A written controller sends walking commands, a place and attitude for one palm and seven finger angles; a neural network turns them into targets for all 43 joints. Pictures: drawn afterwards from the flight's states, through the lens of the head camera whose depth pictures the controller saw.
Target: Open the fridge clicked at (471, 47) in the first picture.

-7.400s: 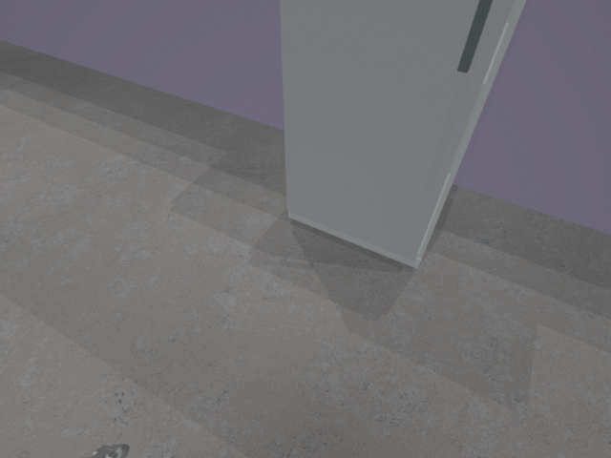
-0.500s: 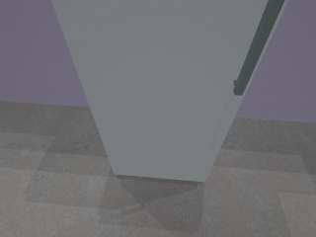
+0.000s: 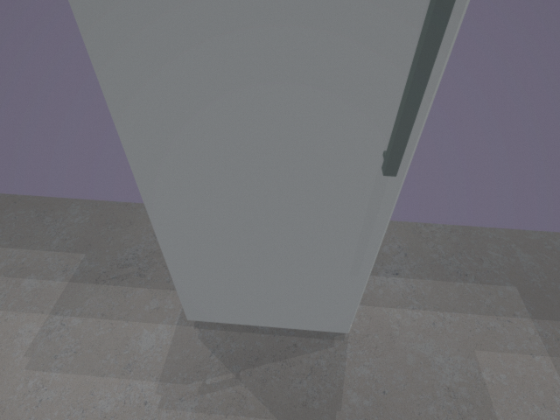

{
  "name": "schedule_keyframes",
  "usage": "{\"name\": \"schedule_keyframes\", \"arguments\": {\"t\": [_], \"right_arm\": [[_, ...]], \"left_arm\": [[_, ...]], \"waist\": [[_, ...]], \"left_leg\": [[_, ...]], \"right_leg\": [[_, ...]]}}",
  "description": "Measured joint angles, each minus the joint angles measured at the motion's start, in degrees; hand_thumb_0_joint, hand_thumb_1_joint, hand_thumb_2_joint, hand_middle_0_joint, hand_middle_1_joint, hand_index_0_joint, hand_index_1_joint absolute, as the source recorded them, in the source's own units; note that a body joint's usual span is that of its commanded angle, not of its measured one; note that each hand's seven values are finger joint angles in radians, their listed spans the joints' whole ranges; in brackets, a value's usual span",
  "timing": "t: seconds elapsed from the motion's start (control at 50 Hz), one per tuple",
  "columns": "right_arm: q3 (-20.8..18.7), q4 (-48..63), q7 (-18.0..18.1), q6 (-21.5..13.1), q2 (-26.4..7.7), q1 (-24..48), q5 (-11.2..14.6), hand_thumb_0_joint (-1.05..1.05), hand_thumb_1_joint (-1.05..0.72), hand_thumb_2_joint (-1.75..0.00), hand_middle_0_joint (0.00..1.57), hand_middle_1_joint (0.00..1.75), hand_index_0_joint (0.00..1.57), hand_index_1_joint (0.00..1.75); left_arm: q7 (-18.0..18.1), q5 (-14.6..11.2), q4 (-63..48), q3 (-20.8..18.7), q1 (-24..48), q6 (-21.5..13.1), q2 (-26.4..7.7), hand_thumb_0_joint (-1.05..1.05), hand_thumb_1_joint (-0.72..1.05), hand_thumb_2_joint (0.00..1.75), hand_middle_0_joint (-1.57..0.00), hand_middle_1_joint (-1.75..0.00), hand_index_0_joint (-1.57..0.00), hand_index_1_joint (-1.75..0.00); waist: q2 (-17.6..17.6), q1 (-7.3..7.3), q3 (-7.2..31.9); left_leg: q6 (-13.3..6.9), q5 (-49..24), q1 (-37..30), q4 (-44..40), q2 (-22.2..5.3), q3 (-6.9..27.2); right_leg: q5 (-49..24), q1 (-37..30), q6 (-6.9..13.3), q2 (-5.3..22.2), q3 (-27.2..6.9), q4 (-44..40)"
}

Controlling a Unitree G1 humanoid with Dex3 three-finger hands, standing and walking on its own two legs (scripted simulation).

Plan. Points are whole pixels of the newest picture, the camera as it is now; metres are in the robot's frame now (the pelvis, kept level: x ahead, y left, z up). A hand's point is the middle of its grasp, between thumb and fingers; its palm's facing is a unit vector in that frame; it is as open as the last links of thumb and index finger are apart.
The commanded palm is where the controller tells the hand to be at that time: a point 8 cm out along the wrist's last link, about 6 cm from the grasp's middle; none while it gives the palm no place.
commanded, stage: come to a stop and stand still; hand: right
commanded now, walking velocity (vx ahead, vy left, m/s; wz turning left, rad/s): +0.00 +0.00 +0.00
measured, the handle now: (411, 85) +0.55 -0.17 +0.25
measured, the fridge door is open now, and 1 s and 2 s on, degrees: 0 0 0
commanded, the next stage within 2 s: look again from close up in 0.08 s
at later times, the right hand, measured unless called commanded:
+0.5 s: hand out of the picture +0.05 -0.22 -0.16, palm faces -0.02 +0.95 -0.30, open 7.4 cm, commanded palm none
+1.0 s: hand out of the picture +0.07 -0.21 -0.15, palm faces -0.03 +0.95 -0.32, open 7.4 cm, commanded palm none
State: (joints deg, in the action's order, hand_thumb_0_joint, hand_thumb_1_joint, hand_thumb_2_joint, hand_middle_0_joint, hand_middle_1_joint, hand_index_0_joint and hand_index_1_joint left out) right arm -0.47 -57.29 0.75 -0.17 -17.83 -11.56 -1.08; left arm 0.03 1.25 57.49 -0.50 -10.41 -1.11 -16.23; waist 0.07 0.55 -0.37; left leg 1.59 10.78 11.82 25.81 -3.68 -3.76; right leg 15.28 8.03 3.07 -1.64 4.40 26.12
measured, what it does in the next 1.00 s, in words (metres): stands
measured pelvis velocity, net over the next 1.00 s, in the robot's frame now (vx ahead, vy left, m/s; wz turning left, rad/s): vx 0.01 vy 0.03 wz -0.01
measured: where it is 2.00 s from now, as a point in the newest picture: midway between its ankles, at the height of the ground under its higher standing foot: outside the picture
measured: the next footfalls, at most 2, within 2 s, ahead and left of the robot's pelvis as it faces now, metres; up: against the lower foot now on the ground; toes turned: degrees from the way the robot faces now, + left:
none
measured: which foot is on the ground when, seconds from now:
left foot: down 0.00-1.00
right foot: down 0.00-1.00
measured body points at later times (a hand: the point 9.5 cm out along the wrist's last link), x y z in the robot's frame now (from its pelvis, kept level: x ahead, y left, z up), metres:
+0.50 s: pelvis +0.00 +0.01 +0.01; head +0.00 +0.01 +0.46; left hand +0.07 +0.29 -0.13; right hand +0.05 -0.27 -0.14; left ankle +0.04 +0.14 -0.74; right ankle -0.01 -0.08 -0.74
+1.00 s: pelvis +0.01 +0.03 +0.01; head +0.01 +0.03 +0.46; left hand +0.07 +0.31 -0.13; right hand +0.07 -0.26 -0.13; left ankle +0.04 +0.14 -0.74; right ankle -0.01 -0.08 -0.74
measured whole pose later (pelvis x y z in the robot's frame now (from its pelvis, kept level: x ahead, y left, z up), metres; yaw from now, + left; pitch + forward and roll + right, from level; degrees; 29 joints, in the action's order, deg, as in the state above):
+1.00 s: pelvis +0.01 +0.03 +0.01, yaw +0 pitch -2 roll +0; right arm 0.8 -62.0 0.3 -1.1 -18.2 -9.2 -0.8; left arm -0.6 0.8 64.1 0.1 -8.5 -0.5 -18.1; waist 0.0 0.0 -1.9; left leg -0.3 8.4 8.9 19.6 -1.7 -5.1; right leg 12.1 5.1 0.8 0.0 3.3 19.5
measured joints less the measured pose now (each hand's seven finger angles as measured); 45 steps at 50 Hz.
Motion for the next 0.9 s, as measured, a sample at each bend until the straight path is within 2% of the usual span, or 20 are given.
{"name": "schedule_keyframes", "arguments": {"t": [0.24,0.58,0.9], "right_arm": [[1.0,-2.4,-0.4,0.1,-1.0,-0.2,0.0,0.01,-0.9,-0.9,0.2,0.3,0.2,0.3],[1.7,-4.6,-0.4,-0.6,0.7,1.1,0.2,0.01,-0.9,-0.9,0.2,0.3,0.2,0.3],[1.3,-4.5,-0.4,-0.9,0.0,2.4,0.2,0.01,-0.9,-0.9,0.2,0.3,0.2,0.3]], "left_arm": [[-0.5,-0.3,2.4,0.2,1.2,0.5,-2.6,0.01,0.91,0.89,-0.21,-0.29,-0.21,-0.3],[-0.6,-0.5,5.9,0.8,1.3,0.5,-1.1,0.01,0.91,0.89,-0.21,-0.29,-0.21,-0.3],[-0.6,-0.5,6.5,0.7,1.9,0.5,-1.5,0.01,0.91,0.89,-0.21,-0.29,-0.21,-0.3]], "waist": [[-0.2,0.0,-1.2],[-0.3,-0.46,-1.9],[-0.1,-0.58,-1.6]], "left_leg": [[0.0,-1.5,-0.9,-2.6,-0.1,-0.2],[-0.9,-2.1,-2.3,-4.8,0.9,-1.0],[-1.7,-2.4,-2.8,-5.9,1.8,-1.3]], "right_leg": [[-2.0,-1.1,-0.1,-0.3,-0.2,-3.3],[-2.8,-2.3,-1.2,0.6,-0.9,-5.3],[-3.2,-2.8,-2.1,1.4,-1.1,-6.4]]}}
